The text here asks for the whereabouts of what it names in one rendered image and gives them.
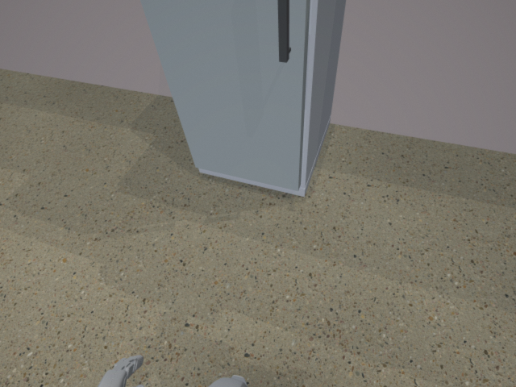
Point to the robot left hand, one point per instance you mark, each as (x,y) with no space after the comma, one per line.
(123,369)

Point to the fridge door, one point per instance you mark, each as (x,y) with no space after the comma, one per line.
(242,111)

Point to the robot left shin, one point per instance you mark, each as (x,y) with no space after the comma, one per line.
(239,378)

